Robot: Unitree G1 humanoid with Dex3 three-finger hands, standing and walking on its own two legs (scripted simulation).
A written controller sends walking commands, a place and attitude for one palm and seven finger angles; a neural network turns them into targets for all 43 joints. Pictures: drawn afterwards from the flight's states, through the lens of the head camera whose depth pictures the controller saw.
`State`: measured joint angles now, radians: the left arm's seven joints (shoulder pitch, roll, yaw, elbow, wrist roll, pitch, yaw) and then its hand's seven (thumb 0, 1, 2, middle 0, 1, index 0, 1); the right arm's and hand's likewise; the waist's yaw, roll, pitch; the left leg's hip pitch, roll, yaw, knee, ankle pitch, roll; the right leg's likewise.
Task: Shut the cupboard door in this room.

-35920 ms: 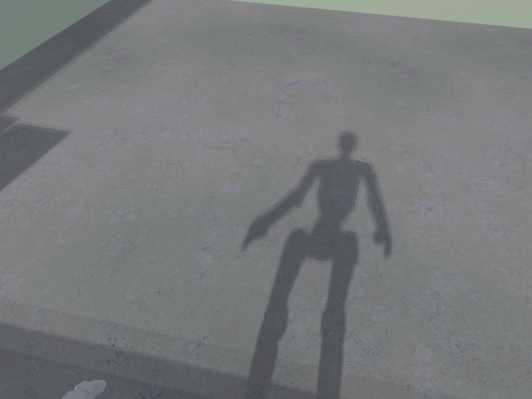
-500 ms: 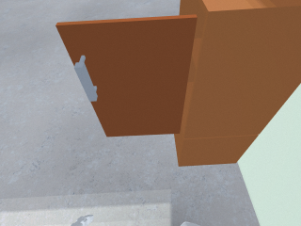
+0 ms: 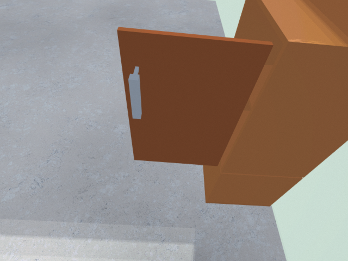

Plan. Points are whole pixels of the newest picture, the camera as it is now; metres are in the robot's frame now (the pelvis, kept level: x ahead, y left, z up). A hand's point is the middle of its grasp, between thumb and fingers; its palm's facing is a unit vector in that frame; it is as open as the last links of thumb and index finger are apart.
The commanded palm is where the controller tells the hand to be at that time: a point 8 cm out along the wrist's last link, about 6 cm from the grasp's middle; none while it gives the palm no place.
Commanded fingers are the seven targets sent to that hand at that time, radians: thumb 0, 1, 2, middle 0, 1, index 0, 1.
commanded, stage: come to a stop and stand still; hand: left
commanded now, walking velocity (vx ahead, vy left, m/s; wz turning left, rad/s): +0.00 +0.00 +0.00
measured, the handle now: (136, 93) +0.53 +0.17 +0.06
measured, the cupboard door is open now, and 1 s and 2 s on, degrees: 89 89 89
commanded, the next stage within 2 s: look again from close up in 0.78 s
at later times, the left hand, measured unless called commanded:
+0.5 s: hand out of the picture -0.02 +0.15 -0.18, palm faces +0.00 -0.98 -0.18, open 7.3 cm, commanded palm none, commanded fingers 0.00 0.90 0.90 -0.20 -0.30 -0.20 -0.30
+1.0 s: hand out of the picture -0.03 +0.13 -0.18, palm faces +0.03 -0.98 -0.18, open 7.3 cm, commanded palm none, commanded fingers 0.00 0.90 0.90 -0.20 -0.30 -0.20 -0.30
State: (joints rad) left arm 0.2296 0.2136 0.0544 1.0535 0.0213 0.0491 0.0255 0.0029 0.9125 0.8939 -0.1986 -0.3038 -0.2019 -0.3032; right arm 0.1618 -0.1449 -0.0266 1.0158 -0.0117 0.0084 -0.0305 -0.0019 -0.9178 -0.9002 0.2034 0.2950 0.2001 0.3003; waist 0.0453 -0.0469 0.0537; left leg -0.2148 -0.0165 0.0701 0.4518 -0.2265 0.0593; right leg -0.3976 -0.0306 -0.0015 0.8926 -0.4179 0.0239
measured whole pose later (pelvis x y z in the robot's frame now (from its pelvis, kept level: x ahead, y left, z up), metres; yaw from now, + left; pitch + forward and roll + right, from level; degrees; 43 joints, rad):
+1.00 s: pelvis -0.02 -0.03 -0.01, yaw +1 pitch +0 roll -1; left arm 0.33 0.12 -0.01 1.06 0.02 -0.02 0.04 0.00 0.91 0.89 -0.20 -0.30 -0.20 -0.30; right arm 0.30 -0.15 -0.03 1.07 -0.02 -0.01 -0.03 0.01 -0.93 -0.90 0.21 0.30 0.20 0.30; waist -0.01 0.02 0.03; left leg -0.31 0.01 0.04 0.53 -0.22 0.02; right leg -0.17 0.01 -0.08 0.49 -0.33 -0.03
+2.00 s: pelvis +0.00 +0.00 -0.01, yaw +0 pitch +0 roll -1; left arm 0.45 0.13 0.01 1.10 0.03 0.01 0.02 0.00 0.91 0.89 -0.20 -0.30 -0.20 -0.30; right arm 0.32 -0.15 -0.03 1.12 -0.01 0.00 -0.03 0.00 -0.91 -0.90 0.20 0.30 0.20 0.30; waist 0.01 0.00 0.03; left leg -0.30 0.00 0.07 0.59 -0.30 0.05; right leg -0.14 -0.01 -0.05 0.51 -0.37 0.01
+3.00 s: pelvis +0.11 -0.07 -0.01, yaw +5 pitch +0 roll +0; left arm 0.28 0.17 0.04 0.96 0.03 0.02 0.04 0.00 0.91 0.89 -0.20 -0.30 -0.20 -0.30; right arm 0.09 -0.16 -0.06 0.98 -0.01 0.05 -0.03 0.00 -0.91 -0.90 0.21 0.30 0.20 0.30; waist 0.03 0.04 0.10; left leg -0.36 0.02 0.06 0.74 -0.44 0.00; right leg -0.25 -0.02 -0.06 0.59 -0.34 -0.01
